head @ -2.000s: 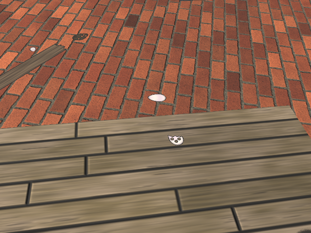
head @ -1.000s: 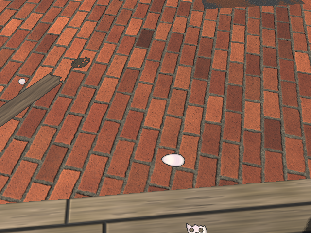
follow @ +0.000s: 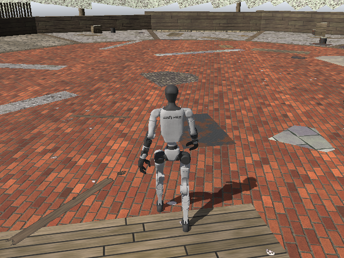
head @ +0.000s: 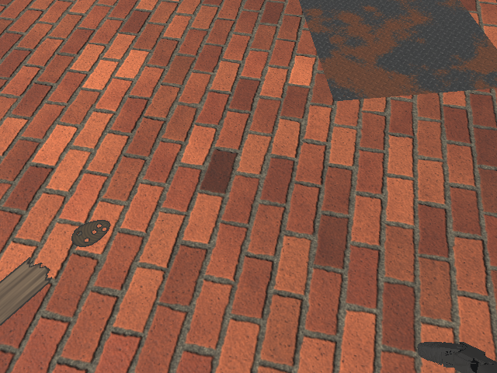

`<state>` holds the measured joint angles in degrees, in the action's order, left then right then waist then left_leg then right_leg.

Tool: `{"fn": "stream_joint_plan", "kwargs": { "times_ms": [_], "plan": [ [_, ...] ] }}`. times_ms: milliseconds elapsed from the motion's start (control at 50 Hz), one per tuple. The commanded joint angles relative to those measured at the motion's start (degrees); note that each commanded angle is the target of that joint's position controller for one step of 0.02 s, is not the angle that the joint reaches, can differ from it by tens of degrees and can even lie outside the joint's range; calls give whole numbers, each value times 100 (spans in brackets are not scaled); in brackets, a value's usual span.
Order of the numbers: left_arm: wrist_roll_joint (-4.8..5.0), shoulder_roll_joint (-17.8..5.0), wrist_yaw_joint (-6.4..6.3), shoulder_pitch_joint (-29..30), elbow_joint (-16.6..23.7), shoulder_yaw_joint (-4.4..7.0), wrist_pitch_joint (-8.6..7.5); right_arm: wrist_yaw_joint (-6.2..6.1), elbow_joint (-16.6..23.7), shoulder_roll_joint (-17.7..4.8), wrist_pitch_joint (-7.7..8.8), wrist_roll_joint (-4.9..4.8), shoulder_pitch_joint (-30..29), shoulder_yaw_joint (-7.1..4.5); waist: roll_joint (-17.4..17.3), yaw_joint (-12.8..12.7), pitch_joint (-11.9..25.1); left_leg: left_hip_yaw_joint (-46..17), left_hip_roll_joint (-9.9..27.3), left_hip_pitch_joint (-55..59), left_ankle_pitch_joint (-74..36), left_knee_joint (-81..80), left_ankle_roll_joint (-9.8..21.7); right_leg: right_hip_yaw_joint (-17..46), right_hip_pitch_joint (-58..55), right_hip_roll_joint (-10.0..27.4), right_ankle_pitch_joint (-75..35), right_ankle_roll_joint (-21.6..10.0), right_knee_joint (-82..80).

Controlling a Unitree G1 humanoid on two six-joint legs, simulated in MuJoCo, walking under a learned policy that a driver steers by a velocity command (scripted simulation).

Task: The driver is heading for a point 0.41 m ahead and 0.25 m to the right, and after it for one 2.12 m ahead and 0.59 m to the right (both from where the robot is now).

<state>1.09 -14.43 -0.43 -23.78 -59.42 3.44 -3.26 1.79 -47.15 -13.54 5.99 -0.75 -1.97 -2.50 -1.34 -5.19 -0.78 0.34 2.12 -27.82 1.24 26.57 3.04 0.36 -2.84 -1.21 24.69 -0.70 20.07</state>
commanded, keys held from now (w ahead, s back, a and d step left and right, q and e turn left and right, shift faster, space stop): w+e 0.52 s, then e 0.16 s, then no key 0.32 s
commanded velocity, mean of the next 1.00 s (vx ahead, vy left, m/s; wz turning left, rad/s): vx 0.36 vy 0.00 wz -0.44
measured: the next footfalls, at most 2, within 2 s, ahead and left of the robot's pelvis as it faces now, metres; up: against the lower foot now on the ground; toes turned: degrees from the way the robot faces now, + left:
right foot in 0.52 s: +0.43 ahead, -0.21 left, +0.00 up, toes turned -26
left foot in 1.00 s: +0.64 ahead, -0.06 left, +0.00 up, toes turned -28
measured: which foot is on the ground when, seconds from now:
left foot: down 0.00-0.54, up 0.56-0.98, down 1.00-1.00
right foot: down 0.00-0.02, up 0.04-0.50, down 0.52-1.00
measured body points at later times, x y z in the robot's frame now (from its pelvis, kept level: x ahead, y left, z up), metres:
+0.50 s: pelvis +0.26 -0.03 +0.00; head +0.29 -0.06 +0.45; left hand +0.52 +0.15 -0.09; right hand +0.20 -0.31 -0.14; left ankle +0.13 +0.13 -0.72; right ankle +0.37 -0.17 -0.71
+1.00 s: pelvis +0.46 -0.11 +0.01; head +0.48 -0.12 +0.46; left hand +0.69 +0.08 -0.10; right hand +0.48 -0.42 -0.10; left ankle +0.60 -0.04 -0.72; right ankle +0.37 -0.17 -0.72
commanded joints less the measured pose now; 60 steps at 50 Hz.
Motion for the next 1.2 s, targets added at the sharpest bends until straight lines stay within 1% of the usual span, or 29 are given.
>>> {"fn": "stream_joint_plan", "kwargs": {
  "times_ms": [20, 40, 60, 100, 140, 180, 280, 420, 480, 520, 540, 560, 580, 600, 620, 640, 700, 760, 880, 960, 980, 1000, 1020, 1040, 1060, 1100, 1140, 1180, 1200],
  "plan": [
    [-85, -258, -2, 2, 569, -29, -115, -134, -265, -1799, 64, 166, 2516, -571, -580, 1245, 2053, -2169, 1746, 5011, 211, 228, 989, 42, 3106, 188, -2029, -194, 3836],
    [31, -172, 21, -240, 522, -78, -219, -124, -330, -1518, 4, 108, 2624, -485, -1517, 1175, 2705, -3980, 2408, 5505, 967, -588, 1452, 483, 4132, -136, 919, -99, 5063],
    [176, -788, 20, 180, 577, 99, -254, -143, -245, -1078, -12, 72, 2227, -352, -954, 1181, 1819, -3358, 2163, 4781, 1480, -780, 1166, 733, 4607, 247, 711, -149, 5547],
    [158, -740, -29, 751, 719, 144, -202, -150, -154, -665, 1, 84, 1445, -226, -385, 897, 628, -1942, 1735, 3044, 1264, -1222, 801, 466, 4490, 733, -207, -187, 5251],
    [104, -490, -41, 587, 709, 188, -30, -124, -178, -492, 41, 157, 1057, -185, -546, 540, 211, -1113, 1439, 2031, 939, -1649, 649, 512, 3902, 973, -668, -193, 4844],
    [103, -291, -31, 622, 811, 179, 101, -142, -233, -571, 71, 159, 1022, -225, -449, 424, 42, -610, 1418, 1703, 515, -1892, 713, 481, 3880, 1032, -899, -151, 4663],
    [16, -293, 67, 1247, 1144, 193, 131, -275, -355, -846, 57, 181, 1242, -320, -201, 468, -134, 389, 1299, 1917, -173, -2021, 671, 428, 4244, 990, -2284, -48, 3333],
    [6, -288, 330, 2464, 1737, 93, 129, -332, -481, -1174, -134, 1, 1808, -441, -93, 840, -478, 1047, 1546, 2990, -618, -1687, 485, -201, 4270, 770, -2213, -269, 1857],
    [18, -572, 376, 2084, 1828, 226, 155, -346, -415, -1397, -262, -77, 1692, -513, -348, 477, -80, 1279, 1580, 3313, -3066, -571, 306, -670, 3378, 274, -1312, -574, 1760],
    [65, -1178, 287, 391, 1396, 576, 167, -359, -339, -1337, -334, -65, 1622, -467, -129, -386, 814, 1531, 1176, 2417, -3261, 1830, -54, -684, 881, -225, -1627, -966, 1234],
    [51, -1887, 153, -20, 1318, 753, 210, -357, -93, -802, -277, 167, 1770, -310, 1147, -201, 1160, 1530, 588, 416, 160, 3937, -443, 1555, -699, 1074, -2027, -1524, 1000],
    [-44, -2079, 188, 285, 1599, 697, 124, -297, 144, -490, -49, 130, 1938, -165, 1648, 210, 2094, 209, -492, -1075, 3548, 5408, -668, 4601, -1752, 2184, -2093, -2556, 1],
    [-91, -1585, 244, 333, 1677, 533, 51, -237, 251, -940, 109, -102, 1281, -259, 791, -94, 1925, -466, -197, -1579, 3318, 5618, -554, 4034, -1675, 2090, -2946, -2243, -166],
    [-80, -1323, 238, 580, 1688, 466, -12, -235, 299, -926, 172, -162, 1105, -248, 631, 33, 1310, -386, 21, -1700, 2894, 5342, -442, 3002, -1021, 1878, -3797, -2031, 24],
    [-20, -1137, 223, 973, 1755, 425, -28, -294, 175, -911, 164, -33, 1163, -267, 166, 288, 893, -401, 297, -1440, 2492, 4851, -436, 2278, -177, 1565, -4195, -1759, 95],
    [-7, -929, 187, 1282, 1842, 368, -8, -342, 135, -1036, 92, 78, 1192, -337, 199, 469, 686, -393, 449, -1057, 2280, 4454, -451, 1843, 538, 1387, -4455, -1622, 27],
    [-131, -1019, 102, 1435, 1947, 370, 10, -368, 174, -883, -173, 124, 1385, -344, 280, 752, 692, -317, 373, -426, 1937, 3910, -573, 1397, 1444, 1187, -5374, -1609, -128],
    [-84, -1045, -12, 1301, 1888, 361, 49, -384, 254, -713, -258, 147, 1181, -277, 422, 688, 750, -254, 264, -517, 1213, 2983, -681, 1033, 1450, 1035, -5599, -1469, -99],
    [-121, -930, -109, 1183, 1740, 252, 203, -232, 391, -709, -239, 89, 519, -200, 676, 334, 704, -224, 76, -30, 10, 1263, -646, 955, 1246, 952, -4655, -1140, 47],
    [-109, -803, -88, 1235, 1634, 153, 222, -155, 388, -838, -157, 143, 599, -238, 733, 436, 542, -190, -41, 328, 380, 430, -359, 1336, 996, 1089, -4376, -1022, 610],
    [-84, -735, -93, 1277, 1611, 111, 220, -141, 318, -823, -114, 184, 807, -238, 665, 608, 552, -156, -46, 829, -361, -221, -221, 1307, 1077, 931, -4103, -837, 837],
    [-156, -634, -91, 1087, 1608, 75, 179, -165, 300, -1052, -72, 272, 923, -275, 342, 549, 741, -593, 380, 1582, -2290, -283, -26, 1183, 1307, 574, -3556, -566, 1167],
    [-258, -562, -76, 508, 1547, 64, 123, -197, 358, -1316, -90, 337, 893, -298, -354, 182, 1074, -1186, 1112, 2552, -4025, 146, 488, 947, 1951, 95, -1940, -294, 1630],
    [-219, -514, -106, 347, 1440, 36, 140, -217, 293, -886, -175, 322, 997, -197, -919, 298, 1413, -1707, 1593, 2801, -4014, 145, 1146, 726, 2205, -77, -352, 1, 2022],
    [-179, -668, -109, 610, 1486, 58, 213, -209, 247, -566, -243, 222, 1000, -89, -1022, 380, 1384, -2030, 1733, 2625, -3316, -96, 1327, 609, 2245, 14, 409, 141, 2157],
    [-102, -682, -139, 942, 1501, 94, 428, -190, 219, -668, -342, 184, 859, -73, -856, 396, 1082, -2051, 1563, 2207, -1879, -371, 1126, 509, 2263, 122, 363, 202, 2055],
    [-130, -520, -112, 758, 1323, 63, 560, -179, 283, -788, -401, 160, 353, -90, -711, 128, 838, -1458, 1123, 1382, -610, -477, 617, 428, 1449, 237, -615, 119, 979],
    [-201, -690, -87, 975, 1314, 76, 615, -145, 198, -770, -421, 141, 530, -97, -403, 348, 531, -859, 572, 918, 969, -438, 91, 618, 1193, 373, -1208, -90, 466],
    [-165, -818, -69, 993, 1224, 110, 595, -132, 222, -764, -411, 148, 576, -104, 129, 546, 328, -448, 235, 1203, 1405, -367, -77, 687, 1780, 386, -629, -272, 516]
  ]
}}
Keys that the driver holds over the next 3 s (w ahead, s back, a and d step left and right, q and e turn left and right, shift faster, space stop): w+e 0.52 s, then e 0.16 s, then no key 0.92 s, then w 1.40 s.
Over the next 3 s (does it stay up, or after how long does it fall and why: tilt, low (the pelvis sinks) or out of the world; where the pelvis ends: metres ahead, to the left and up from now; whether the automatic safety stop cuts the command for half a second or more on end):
stays up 1.08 -0.40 0.01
